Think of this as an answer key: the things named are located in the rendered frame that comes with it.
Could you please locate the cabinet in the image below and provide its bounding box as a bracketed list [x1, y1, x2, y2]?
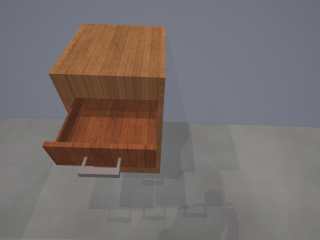
[49, 23, 166, 174]

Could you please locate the drawer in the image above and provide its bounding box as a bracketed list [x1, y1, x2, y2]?
[42, 97, 159, 168]

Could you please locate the handle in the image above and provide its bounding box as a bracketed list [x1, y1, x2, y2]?
[77, 157, 122, 178]

